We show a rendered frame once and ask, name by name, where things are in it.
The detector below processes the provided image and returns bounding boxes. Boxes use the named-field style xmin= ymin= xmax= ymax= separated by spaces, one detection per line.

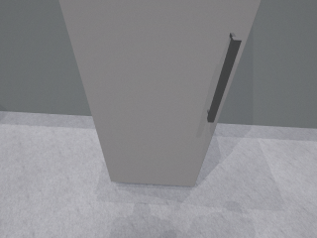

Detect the handle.
xmin=207 ymin=33 xmax=242 ymax=123

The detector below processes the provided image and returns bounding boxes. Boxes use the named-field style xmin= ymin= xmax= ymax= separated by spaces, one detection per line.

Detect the fridge door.
xmin=58 ymin=0 xmax=262 ymax=186

